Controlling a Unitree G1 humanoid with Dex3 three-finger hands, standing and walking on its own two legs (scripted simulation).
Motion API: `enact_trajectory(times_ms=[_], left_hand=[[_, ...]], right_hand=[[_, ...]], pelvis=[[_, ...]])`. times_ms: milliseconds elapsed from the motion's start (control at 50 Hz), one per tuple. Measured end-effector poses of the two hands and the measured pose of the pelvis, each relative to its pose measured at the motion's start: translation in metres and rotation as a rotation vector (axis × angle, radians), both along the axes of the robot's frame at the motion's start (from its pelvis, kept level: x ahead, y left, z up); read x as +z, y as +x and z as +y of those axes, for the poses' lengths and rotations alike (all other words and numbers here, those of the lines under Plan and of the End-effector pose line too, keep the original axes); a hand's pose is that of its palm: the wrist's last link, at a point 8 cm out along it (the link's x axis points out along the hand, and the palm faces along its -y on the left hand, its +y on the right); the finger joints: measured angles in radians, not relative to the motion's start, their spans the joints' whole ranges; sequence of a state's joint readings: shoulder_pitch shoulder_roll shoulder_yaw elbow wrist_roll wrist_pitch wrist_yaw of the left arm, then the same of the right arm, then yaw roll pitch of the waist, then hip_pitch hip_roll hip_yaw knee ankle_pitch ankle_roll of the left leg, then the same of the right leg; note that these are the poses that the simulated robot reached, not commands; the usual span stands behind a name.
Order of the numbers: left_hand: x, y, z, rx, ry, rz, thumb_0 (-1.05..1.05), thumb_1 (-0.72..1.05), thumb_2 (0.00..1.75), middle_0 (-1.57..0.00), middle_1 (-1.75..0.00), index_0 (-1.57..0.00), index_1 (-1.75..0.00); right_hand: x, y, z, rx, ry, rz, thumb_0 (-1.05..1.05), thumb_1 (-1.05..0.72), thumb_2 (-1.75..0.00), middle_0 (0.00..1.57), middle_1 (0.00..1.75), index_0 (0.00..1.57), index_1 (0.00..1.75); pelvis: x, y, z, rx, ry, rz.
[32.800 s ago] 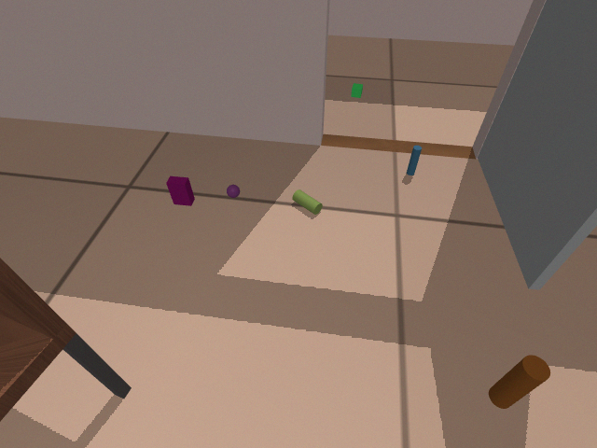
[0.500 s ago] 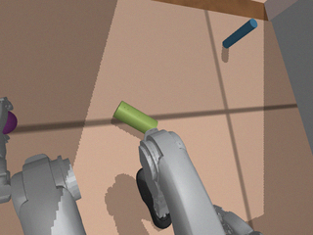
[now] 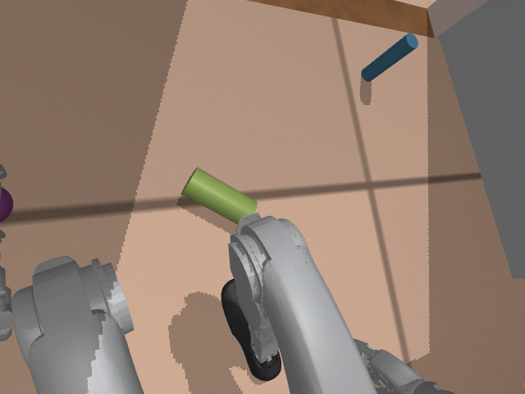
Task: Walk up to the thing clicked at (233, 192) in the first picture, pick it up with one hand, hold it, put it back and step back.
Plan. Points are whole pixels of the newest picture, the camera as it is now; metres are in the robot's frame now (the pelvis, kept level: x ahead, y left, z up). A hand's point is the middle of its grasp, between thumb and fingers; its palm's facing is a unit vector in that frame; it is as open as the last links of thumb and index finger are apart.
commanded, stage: open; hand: left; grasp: from above
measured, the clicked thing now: out of the picture +0.42 +0.31 -0.27
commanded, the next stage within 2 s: withdraw in 0.66 s
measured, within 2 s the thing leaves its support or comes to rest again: rests again in 0.02 s
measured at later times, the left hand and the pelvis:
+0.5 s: hand out of the picture +0.39 +0.30 -0.24, palm faces -0.43 -0.15 -0.89, open 13.5 cm; pelvis -0.01 +0.00 +0.00, yaw +0 degrees
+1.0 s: hand out of the picture +0.41 +0.30 -0.22, palm faces -0.34 -0.15 -0.93, open 13.9 cm; pelvis +0.00 +0.00 +0.00, yaw +0 degrees
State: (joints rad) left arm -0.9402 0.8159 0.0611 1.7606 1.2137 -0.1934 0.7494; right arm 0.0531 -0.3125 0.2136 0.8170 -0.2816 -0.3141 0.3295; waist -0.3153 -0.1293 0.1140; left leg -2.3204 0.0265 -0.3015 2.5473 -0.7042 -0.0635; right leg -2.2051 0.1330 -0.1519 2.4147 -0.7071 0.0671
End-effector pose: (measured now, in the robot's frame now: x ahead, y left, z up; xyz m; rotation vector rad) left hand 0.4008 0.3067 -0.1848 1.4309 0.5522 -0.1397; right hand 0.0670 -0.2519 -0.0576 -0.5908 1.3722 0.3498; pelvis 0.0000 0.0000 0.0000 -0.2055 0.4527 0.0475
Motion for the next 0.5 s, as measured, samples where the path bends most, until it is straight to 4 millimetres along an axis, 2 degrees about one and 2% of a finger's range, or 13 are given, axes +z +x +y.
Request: enact_trajectory(times_ms=[220, 500], left_hand=[[0.005, 0.003, 0.002, 0.024, 0.013, 0.005, 0.0, -0.2, 0.71, -0.32, -0.84, -0.34, -0.81], [0.006, -0.001, -0.001, -0.026, -0.002, 0.011, 0.0, -0.4, 0.87, -0.13, -1.02, -0.16, -0.99]], right_hand=[[0.0, 0.0, 0.003, -0.002, 0.017, -0.024, 0.0, -0.9, -0.9, 0.2, 0.3, 0.2, 0.3], [0.0, -0.012, 0.006, -0.005, 0.004, -0.026, 0.0, -0.9, -0.89, 0.2, 0.3, 0.2, 0.3]], pelvis=[[0.0, -0.002, 0.001, -0.005, -0.002, -0.005], [-0.001, -0.007, -0.001, -0.004, 0.003, -0.026]])
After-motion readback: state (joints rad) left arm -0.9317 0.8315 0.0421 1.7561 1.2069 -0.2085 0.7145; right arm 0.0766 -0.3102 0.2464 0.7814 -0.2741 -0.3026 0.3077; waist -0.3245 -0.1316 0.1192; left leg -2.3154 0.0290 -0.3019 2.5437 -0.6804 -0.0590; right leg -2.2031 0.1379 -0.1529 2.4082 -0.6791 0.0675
